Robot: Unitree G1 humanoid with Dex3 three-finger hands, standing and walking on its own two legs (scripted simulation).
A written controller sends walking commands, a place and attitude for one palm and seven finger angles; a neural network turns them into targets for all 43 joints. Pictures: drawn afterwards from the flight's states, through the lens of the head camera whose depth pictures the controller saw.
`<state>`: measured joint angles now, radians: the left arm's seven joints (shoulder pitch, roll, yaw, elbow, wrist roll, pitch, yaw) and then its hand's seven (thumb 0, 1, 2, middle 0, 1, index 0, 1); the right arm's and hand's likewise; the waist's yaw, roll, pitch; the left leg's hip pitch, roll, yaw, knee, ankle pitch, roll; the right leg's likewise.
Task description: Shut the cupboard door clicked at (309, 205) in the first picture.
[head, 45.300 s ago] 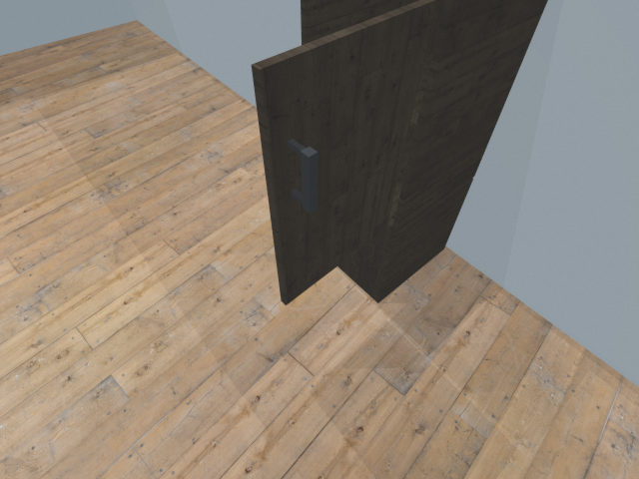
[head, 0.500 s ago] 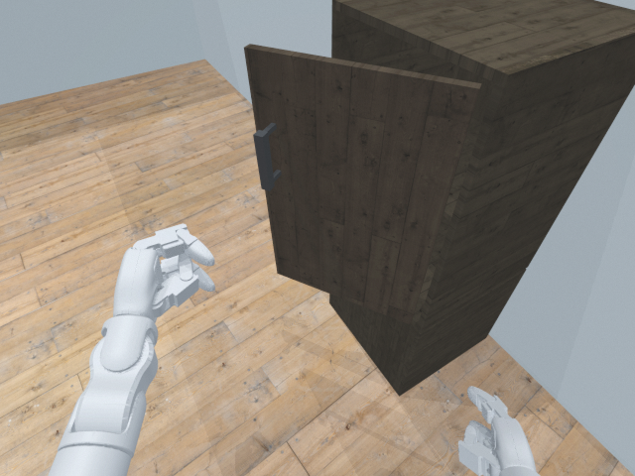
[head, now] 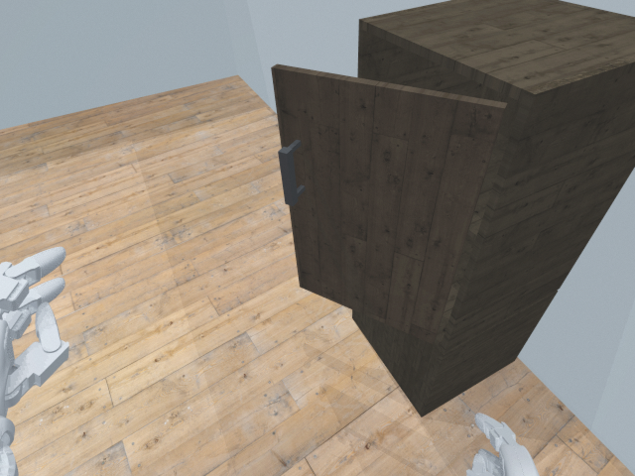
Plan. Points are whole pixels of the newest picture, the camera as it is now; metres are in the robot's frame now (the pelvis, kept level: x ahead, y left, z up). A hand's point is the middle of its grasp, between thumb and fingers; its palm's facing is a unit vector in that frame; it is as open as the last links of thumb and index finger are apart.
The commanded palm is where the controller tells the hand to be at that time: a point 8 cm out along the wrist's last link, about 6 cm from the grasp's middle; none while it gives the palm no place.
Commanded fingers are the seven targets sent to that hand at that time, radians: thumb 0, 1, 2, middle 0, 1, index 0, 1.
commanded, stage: draw the hand back to the body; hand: left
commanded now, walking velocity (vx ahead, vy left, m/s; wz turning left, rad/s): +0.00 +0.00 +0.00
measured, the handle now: (293, 172) +0.64 +0.13 +0.05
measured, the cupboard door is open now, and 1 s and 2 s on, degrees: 33 33 33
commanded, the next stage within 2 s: step back with the hand held close in 0.34 s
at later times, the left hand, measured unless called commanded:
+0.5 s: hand (82, 342) +0.19 +0.25 +0.16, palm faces +0.45 -0.78 -0.43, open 7.4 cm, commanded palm +0.14 +0.29 +0.17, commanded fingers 0.00 0.90 0.90 -0.20 -0.30 -0.20 -0.30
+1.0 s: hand (27, 380) +0.15 +0.29 +0.15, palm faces +0.39 -0.78 -0.49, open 7.4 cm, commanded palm +0.09 +0.32 +0.17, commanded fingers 0.00 0.90 0.90 -0.20 -0.30 -0.20 -0.30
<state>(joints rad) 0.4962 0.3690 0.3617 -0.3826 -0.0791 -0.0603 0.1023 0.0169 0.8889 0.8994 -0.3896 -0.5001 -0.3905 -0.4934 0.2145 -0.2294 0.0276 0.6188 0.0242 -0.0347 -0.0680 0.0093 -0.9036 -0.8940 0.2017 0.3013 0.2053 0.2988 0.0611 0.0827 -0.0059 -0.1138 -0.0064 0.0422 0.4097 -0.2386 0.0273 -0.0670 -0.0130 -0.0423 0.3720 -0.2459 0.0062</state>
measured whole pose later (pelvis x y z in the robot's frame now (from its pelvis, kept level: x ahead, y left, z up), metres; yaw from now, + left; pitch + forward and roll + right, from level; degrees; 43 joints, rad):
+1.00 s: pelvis -0.06 +0.02 -0.01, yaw -1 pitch +1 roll -1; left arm 0.55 0.45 0.43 -0.46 -0.06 -0.17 0.14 0.01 0.89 0.90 -0.21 -0.30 -0.21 -0.30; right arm 0.18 -0.23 0.01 0.53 0.03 0.03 -0.10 0.01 -0.90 -0.89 0.20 0.30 0.21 0.30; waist 0.00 0.01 -0.02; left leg -0.36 -0.01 0.07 0.56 -0.22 0.06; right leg -0.32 -0.02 -0.01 0.52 -0.22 0.03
